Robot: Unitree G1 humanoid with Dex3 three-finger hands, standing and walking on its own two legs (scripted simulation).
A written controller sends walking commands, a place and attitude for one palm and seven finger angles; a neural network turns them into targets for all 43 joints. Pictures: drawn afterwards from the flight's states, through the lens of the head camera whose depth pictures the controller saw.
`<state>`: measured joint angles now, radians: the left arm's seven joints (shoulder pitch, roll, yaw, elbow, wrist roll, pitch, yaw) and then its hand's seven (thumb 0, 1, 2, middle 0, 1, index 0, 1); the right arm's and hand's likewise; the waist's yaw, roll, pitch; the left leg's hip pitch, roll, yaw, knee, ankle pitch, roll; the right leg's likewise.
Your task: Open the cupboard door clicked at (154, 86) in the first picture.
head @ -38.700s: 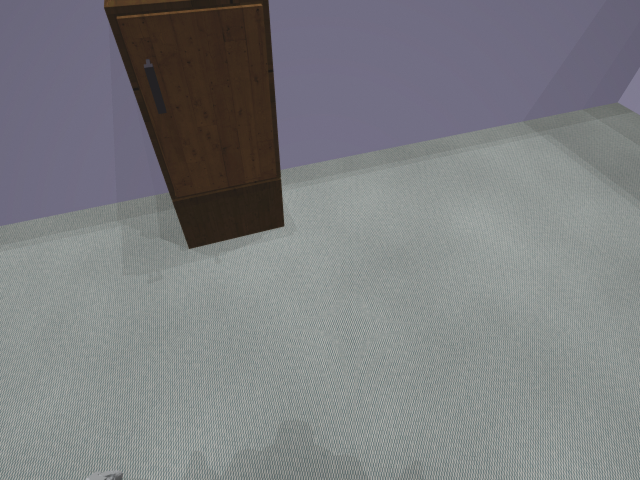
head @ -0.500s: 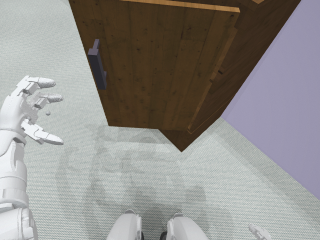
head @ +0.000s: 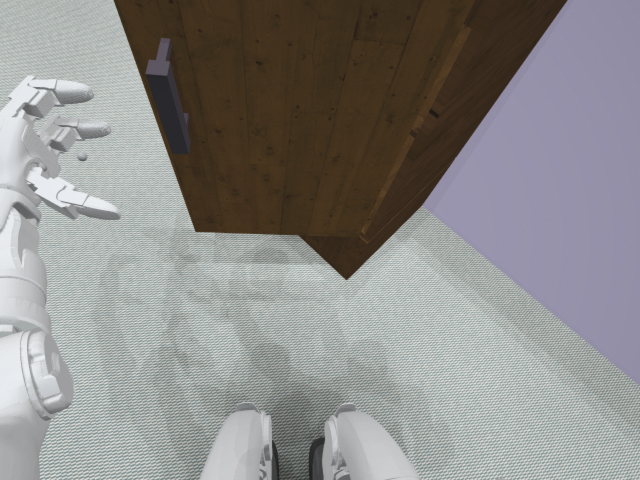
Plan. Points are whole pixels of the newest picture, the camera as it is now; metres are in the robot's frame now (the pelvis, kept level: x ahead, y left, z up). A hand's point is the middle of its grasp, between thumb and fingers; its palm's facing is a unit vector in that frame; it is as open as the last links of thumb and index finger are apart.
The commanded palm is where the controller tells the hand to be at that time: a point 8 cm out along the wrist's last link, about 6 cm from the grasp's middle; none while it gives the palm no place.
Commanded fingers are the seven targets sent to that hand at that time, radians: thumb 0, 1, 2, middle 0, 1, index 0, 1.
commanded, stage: move the hooked fingers beside the handle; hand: left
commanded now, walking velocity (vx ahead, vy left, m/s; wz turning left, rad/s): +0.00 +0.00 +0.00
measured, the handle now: (173, 100) +0.57 +0.17 +0.06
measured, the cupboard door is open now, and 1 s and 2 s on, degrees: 45 45 45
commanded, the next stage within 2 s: slide the fingers in behind the handle in 1.04 s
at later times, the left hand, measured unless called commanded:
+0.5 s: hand (100, 128) +0.52 +0.25 +0.05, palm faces -0.01 -1.00 +0.00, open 14.0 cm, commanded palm +0.51 +0.28 +0.05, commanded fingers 0.00 -0.50 0.30 -0.30 -1.20 -0.30 -1.20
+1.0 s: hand (108, 131) +0.52 +0.24 +0.05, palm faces +0.00 -1.00 -0.01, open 14.0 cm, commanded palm +0.51 +0.27 +0.05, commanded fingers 0.00 -0.50 0.30 -0.30 -1.20 -0.30 -1.20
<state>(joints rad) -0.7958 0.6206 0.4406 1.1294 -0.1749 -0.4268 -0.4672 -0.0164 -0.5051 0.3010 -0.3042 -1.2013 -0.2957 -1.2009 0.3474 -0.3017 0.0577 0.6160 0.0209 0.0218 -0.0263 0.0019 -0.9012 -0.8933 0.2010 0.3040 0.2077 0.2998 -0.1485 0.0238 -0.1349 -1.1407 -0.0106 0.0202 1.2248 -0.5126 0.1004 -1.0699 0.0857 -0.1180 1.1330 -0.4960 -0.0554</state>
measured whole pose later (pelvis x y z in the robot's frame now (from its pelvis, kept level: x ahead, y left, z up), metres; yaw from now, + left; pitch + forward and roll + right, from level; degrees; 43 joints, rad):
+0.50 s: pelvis +0.01 +0.01 +0.00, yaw -2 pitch +28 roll -7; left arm -0.90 0.68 0.48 1.17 -0.11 -0.39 -0.40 -0.02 -0.50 0.30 -0.30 -1.20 -0.30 -1.20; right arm 0.42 -0.29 0.07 0.60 0.00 0.09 0.00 0.00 -0.90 -0.89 0.20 0.30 0.21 0.30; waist -0.21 0.04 -0.12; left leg -1.20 0.00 0.02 1.23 -0.52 0.12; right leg -1.12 0.10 -0.11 1.11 -0.49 -0.04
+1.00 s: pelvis +0.01 +0.00 +0.00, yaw -1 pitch +26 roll -7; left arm -0.92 0.64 0.43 1.21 -0.11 -0.43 -0.37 -0.02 -0.50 0.30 -0.30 -1.20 -0.30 -1.20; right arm 0.34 -0.30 0.07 0.59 0.00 0.08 -0.01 0.00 -0.90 -0.89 0.20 0.30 0.21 0.30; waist -0.20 0.03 -0.12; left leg -1.18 -0.01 0.01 1.24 -0.52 0.10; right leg -1.10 0.09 -0.13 1.13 -0.50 -0.05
